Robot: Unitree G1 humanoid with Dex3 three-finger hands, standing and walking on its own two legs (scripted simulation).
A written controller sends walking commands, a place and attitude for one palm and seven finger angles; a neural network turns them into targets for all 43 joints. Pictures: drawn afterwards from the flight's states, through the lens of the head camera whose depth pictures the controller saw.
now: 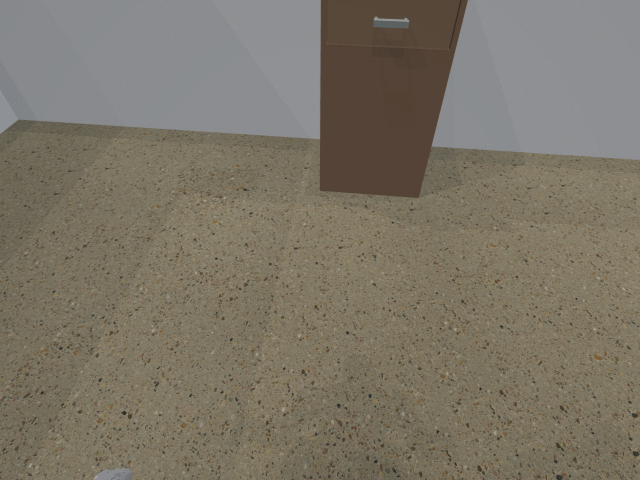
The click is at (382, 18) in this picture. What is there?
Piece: drawer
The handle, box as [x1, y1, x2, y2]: [373, 17, 408, 28]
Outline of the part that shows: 373,26 407,28 408,20 406,18 402,20 379,19 375,17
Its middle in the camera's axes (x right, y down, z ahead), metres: +0.24 -0.75 +1.33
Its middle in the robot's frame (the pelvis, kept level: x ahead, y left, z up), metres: +1.51 -0.16 +0.03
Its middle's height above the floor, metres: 0.80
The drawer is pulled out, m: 0.00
